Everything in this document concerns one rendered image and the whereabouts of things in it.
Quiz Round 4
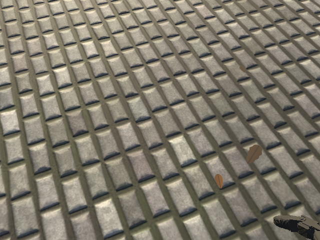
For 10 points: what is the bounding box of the right robot hand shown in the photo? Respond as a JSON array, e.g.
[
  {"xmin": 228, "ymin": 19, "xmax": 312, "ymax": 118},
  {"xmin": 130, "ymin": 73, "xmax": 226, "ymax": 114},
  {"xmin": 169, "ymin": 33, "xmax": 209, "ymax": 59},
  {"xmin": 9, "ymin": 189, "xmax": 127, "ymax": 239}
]
[{"xmin": 273, "ymin": 215, "xmax": 320, "ymax": 240}]

